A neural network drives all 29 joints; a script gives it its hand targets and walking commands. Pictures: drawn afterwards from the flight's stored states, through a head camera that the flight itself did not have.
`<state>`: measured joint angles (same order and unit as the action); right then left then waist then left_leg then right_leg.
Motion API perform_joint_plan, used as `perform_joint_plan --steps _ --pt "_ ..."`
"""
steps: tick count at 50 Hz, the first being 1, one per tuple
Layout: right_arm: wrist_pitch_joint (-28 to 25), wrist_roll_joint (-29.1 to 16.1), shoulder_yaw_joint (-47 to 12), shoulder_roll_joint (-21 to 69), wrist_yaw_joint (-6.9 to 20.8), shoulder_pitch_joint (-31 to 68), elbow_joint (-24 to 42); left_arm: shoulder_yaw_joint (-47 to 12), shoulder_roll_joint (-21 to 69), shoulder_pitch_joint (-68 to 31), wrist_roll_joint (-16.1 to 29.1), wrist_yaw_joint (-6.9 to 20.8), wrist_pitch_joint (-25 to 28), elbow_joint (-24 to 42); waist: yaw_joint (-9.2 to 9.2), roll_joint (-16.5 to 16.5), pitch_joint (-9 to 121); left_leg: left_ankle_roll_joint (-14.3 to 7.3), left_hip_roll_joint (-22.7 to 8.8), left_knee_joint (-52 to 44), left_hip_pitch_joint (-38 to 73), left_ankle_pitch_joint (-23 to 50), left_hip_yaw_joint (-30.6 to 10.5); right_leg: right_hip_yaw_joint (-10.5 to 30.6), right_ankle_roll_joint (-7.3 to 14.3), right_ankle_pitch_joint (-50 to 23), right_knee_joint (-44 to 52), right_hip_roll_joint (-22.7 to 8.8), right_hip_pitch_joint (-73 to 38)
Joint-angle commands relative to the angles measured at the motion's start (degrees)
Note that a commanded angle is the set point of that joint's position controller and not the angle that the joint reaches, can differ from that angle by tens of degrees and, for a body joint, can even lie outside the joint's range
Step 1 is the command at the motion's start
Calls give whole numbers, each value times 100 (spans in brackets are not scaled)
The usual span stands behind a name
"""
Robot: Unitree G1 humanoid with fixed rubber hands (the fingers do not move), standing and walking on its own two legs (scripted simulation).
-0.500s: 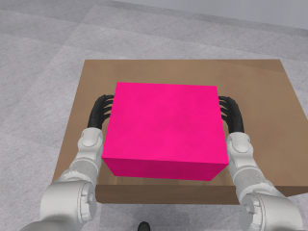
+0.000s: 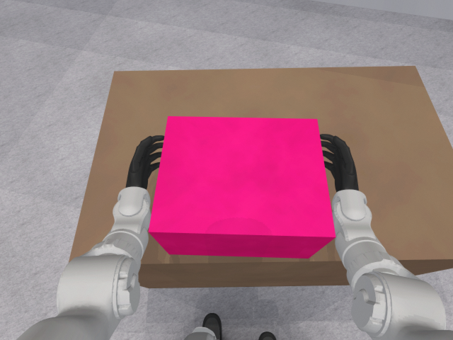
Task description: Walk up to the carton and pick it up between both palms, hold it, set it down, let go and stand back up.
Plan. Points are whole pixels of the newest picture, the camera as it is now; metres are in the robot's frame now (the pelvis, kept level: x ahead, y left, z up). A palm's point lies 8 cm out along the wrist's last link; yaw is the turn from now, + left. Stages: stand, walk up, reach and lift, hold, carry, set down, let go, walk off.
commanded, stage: set down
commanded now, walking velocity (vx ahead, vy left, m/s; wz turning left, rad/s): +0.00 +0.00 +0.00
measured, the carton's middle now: (240, 189) +0.39 +0.02 -0.06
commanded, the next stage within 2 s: none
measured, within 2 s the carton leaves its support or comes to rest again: neither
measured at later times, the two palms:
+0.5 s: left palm (140, 181) +0.39 +0.21 -0.02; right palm (343, 182) +0.39 -0.17 -0.02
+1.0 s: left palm (140, 181) +0.39 +0.21 -0.02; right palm (343, 182) +0.39 -0.17 -0.02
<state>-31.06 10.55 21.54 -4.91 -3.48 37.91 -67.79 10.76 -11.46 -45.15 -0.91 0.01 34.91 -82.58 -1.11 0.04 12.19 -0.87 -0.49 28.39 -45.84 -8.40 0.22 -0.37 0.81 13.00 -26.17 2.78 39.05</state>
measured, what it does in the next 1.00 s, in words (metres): stands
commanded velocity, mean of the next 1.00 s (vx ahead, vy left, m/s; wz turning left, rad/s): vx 0.00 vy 0.00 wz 0.00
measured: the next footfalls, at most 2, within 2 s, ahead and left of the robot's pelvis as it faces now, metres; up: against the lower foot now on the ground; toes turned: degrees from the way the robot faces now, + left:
none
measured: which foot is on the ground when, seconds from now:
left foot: down 0.00-1.00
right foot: down 0.00-1.00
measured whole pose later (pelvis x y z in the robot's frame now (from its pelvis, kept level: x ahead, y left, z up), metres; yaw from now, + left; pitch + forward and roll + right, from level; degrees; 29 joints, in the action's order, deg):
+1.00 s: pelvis -0.02 +0.01 -0.02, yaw +0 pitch +26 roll -2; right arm -33.5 11.4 25.9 -7.0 -0.9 44.7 -74.7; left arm 15.1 -12.3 -51.3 -2.1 0.8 37.5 -88.8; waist -0.7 0.3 11.5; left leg -1.7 -0.1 35.8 -51.9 -10.3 1.0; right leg -0.1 0.3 16.1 -35.9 2.2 46.2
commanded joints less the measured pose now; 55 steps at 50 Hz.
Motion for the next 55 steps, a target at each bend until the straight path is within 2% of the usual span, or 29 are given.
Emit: perform_joint_plan --steps 1,20,29,55 --pt "-398 697 -1744 3498 991 3179 250 -958 3365 -3338 -596 689 363 801 -58 -272 3690 452 -235 533 3189 2721 230 -314 -121 -2040 -99 -253 -916" --pt "-354 840 -1199 3079 1131 3314 -473 -711 2895 -3506 -586 643 462 166 -57 -234 3215 316 -243 622 2752 1453 266 -422 -79 -546 -250 -254 90" --pt "-309 871 -1061 2929 1141 3282 -618 -525 2647 -3451 -624 633 452 -4 -69 -151 2976 257 -225 636 2545 1128 281 -418 -102 -336 -322 -289 185" --pt "-144 720 -787 2145 1012 3161 -750 -44 1772 -3203 -752 537 259 -57 -86 -81 2750 203 -204 790 2336 874 280 -423 -136 -62 -509 -315 416"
